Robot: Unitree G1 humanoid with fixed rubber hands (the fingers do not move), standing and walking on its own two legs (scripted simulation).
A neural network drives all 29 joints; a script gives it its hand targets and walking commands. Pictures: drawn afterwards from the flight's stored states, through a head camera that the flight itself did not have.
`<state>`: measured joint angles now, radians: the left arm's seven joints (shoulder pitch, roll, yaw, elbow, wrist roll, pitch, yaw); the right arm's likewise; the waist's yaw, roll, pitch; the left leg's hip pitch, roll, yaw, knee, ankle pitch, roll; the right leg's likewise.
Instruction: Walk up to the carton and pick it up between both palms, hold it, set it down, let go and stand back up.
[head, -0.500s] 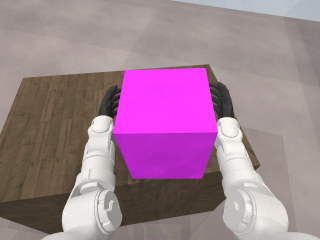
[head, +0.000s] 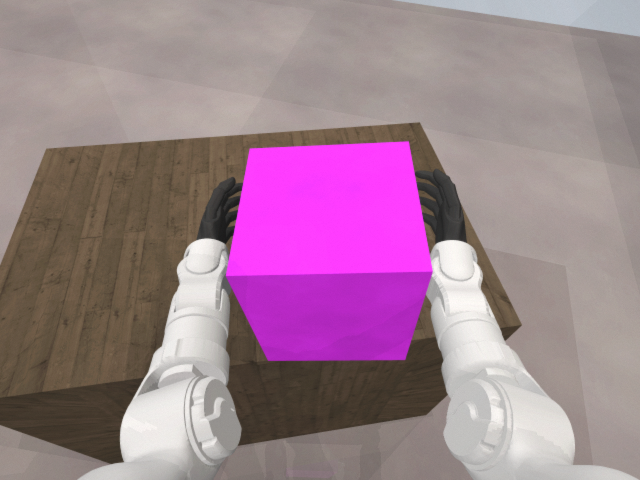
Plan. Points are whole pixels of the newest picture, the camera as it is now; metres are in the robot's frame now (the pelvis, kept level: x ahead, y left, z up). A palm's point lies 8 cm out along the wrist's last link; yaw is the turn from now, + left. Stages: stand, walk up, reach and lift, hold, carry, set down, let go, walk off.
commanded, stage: set down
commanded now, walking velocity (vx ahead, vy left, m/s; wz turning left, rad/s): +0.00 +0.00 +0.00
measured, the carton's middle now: (332, 260) +0.40 +0.03 +0.01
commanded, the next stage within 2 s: none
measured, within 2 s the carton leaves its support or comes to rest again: rests again in 1.50 s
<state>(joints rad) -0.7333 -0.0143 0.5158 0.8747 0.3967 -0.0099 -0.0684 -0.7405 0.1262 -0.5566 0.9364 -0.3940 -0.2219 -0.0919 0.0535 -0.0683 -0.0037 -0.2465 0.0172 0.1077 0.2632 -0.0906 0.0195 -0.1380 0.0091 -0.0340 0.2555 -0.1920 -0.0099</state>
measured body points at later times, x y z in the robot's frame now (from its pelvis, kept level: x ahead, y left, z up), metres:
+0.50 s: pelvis +0.00 +0.00 +0.00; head +0.05 +0.03 +0.45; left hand +0.40 +0.19 +0.04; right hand +0.42 -0.11 +0.06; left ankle +0.02 +0.11 -0.75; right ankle -0.04 -0.11 -0.75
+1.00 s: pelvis +0.00 +0.00 +0.00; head +0.05 +0.03 +0.44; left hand +0.40 +0.19 +0.04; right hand +0.42 -0.11 +0.07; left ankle +0.02 +0.11 -0.75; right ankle -0.04 -0.11 -0.75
